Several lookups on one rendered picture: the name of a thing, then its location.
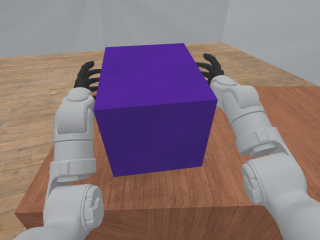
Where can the right robot upper arm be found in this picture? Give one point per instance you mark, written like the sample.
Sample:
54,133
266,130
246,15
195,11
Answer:
274,181

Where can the left robot upper arm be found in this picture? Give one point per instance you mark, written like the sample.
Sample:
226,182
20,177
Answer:
70,213

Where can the carton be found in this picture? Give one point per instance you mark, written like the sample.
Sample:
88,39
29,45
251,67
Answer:
154,109

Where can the left robot hand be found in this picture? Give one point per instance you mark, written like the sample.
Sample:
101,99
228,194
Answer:
83,75

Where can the right robot forearm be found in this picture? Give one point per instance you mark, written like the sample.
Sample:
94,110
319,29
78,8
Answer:
255,135

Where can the left robot forearm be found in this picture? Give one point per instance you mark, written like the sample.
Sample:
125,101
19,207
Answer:
73,137

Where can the right robot hand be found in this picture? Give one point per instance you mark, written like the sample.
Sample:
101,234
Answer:
214,69

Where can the pedestal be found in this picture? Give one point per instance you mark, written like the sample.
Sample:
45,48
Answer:
198,203

